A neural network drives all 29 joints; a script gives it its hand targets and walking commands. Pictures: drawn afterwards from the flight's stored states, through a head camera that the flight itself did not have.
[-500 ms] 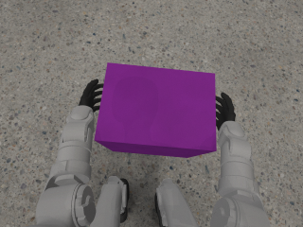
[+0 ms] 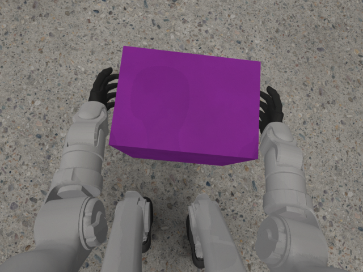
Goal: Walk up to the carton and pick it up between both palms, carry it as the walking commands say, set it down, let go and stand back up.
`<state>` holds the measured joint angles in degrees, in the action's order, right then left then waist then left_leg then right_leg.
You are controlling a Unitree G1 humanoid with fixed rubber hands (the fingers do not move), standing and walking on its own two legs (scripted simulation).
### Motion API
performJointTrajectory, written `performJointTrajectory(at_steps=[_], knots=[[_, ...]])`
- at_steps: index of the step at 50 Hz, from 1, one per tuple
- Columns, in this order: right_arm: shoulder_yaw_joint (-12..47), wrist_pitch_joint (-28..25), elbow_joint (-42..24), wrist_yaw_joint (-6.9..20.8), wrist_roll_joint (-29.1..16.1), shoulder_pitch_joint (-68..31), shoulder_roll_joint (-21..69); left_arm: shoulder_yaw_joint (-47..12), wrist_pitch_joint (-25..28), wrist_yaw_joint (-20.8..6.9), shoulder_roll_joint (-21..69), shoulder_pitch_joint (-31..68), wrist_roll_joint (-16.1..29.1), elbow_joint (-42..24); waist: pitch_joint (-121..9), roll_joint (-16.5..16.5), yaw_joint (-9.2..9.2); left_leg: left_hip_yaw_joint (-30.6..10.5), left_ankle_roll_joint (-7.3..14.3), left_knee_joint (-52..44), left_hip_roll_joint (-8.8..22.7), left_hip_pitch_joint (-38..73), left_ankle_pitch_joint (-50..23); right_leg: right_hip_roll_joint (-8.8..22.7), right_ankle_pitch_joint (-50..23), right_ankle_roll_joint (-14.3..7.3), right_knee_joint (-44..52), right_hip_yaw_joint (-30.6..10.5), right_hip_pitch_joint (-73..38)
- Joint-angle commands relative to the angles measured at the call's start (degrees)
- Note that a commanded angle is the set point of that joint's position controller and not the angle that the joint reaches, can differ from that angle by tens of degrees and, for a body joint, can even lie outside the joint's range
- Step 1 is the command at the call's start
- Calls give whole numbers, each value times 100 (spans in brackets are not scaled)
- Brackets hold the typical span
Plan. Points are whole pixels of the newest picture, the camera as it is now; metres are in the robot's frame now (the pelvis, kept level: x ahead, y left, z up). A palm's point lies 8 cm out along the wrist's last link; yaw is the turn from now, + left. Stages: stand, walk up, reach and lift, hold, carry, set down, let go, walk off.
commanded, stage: set down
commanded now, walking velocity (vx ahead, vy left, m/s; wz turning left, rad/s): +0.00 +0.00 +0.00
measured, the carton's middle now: (183, 119) +0.46 -0.04 -0.17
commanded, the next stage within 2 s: none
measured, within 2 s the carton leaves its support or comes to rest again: rests again in 1.76 s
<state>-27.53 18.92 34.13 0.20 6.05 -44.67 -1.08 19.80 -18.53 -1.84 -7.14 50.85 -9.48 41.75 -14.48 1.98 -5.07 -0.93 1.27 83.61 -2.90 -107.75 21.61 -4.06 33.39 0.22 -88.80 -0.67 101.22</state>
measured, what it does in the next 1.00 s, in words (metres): lowers itself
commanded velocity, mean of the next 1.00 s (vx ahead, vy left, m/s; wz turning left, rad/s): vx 0.00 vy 0.00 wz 0.00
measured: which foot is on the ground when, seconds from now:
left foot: down 0.00-1.00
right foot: down 0.00-1.00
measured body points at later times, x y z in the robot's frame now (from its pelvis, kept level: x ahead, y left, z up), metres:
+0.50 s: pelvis -0.03 +0.01 -0.08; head +0.26 +0.01 +0.27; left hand +0.50 +0.15 -0.18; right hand +0.44 -0.22 -0.18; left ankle +0.11 +0.10 -0.53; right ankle +0.04 -0.11 -0.53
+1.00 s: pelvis -0.03 -0.01 -0.14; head +0.30 -0.01 +0.17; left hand +0.53 +0.14 -0.27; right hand +0.47 -0.23 -0.27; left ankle +0.11 +0.10 -0.53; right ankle +0.04 -0.11 -0.53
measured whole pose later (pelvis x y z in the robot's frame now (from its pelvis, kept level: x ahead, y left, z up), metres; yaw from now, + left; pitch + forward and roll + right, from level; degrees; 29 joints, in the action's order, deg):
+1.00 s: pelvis -0.03 -0.01 -0.14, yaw -2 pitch +47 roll -1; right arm -25.6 16.6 41.3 -4.0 0.7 -62.9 -6.5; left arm 14.0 -15.9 0.0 -17.8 71.0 -1.6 52.7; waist -1.2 0.9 -4.2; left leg -0.2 0.9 109.3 -1.5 -132.4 24.1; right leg -5.8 37.8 0.3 -116.0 0.7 125.4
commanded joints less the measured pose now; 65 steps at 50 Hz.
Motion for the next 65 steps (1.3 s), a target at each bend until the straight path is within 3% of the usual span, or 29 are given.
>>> performJointTrajectory(at_steps=[1, 11, 20, 32, 42, 65], knots=[[2975, -105, -180, 1616, -948, -3522, 4311, -2571, 169, -1067, 5208, 2947, 820, -214, -4834, 308, -158, -62, 27, 10, -450, 4329, -1724, -276, -2084, 128, 924, 82, -801], [2679, -140, 80, 1574, -961, -4081, 4023, -2604, 143, -852, 5042, 3678, 948, -173, -4901, 547, -277, -49, -29, 498, -431, 4326, -1273, -267, -1423, 22, 337, 240, 282], [2532, -151, 141, 1514, -998, -4642, 3866, -2465, 102, -768, 4866, 4140, 984, 89, -4932, 569, -257, -15, -10, 927, -408, 4011, -868, -247, -1094, 2, -126, 326, 796], [2696, -195, 4, 1333, -1136, -5089, 3892, -2414, 221, -819, 4566, 4507, 1156, 222, -5015, 263, -168, 118, 59, 1612, -375, 3047, -1104, -247, -1437, 129, -576, 267, 572], [2802, -285, 66, 1140, -1251, -5301, 3873, -2427, 349, -920, 4193, 4771, 1300, 381, -4865, 213, -64, 201, 104, 2149, -303, 2367, -1241, -244, -1755, 200, -961, 165, 400], [2972, -650, 130, 965, -1701, -6267, 3335, -2944, 650, -770, 3675, 5652, 1977, 597, -4609, 454, -145, 60, 78, 3332, -151, 2886, -1659, -172, -1594, 120, -2030, 302, 929]])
